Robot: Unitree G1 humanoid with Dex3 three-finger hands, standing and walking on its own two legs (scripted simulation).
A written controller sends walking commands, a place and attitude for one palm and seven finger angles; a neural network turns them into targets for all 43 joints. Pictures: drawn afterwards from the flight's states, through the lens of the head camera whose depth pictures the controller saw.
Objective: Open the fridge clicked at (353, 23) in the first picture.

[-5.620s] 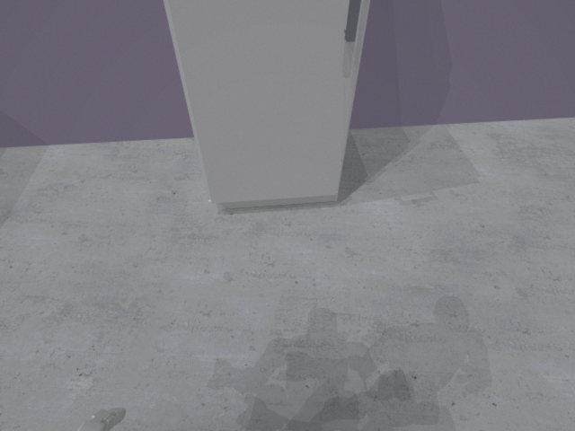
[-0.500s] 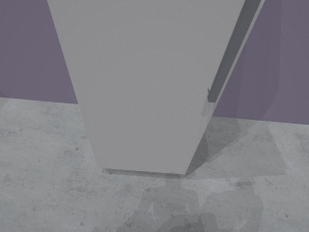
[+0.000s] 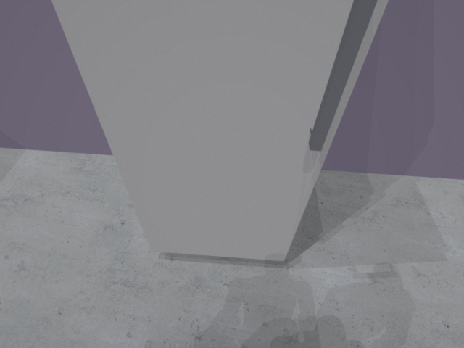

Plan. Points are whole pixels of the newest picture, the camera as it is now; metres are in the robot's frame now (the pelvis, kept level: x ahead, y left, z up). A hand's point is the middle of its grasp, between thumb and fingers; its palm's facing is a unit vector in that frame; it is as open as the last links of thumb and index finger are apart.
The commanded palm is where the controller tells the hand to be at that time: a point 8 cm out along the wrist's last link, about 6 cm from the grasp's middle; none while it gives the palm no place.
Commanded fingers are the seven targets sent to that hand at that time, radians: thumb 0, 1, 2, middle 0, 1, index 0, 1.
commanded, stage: come to a stop and stand still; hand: right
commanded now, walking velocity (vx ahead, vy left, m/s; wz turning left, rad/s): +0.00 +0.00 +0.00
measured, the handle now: (339, 61) +0.56 -0.15 +0.24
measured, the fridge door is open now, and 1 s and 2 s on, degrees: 0 0 0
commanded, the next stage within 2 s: look again from close up in 0.28 s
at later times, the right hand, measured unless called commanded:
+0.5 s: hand out of the picture -0.01 -0.18 -0.18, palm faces +0.04 +0.98 -0.20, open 7.4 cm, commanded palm none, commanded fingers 0.00 -0.90 -0.90 0.20 0.30 0.20 0.30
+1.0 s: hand out of the picture -0.02 -0.26 -0.16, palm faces +0.04 +0.95 -0.31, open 7.4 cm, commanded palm none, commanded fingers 0.00 -0.90 -0.90 0.20 0.30 0.20 0.30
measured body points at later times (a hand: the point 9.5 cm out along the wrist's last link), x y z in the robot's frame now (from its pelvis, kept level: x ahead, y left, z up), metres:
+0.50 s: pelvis -0.01 +0.00 +0.00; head +0.00 +0.00 +0.45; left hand +0.00 +0.23 -0.16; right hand -0.01 -0.23 -0.16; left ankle +0.01 +0.11 -0.74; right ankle -0.05 -0.13 -0.74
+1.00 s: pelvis -0.06 -0.02 +0.00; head -0.08 -0.02 +0.45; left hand -0.01 +0.24 -0.14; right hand -0.03 -0.31 -0.14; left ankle +0.01 +0.11 -0.74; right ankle -0.05 -0.13 -0.74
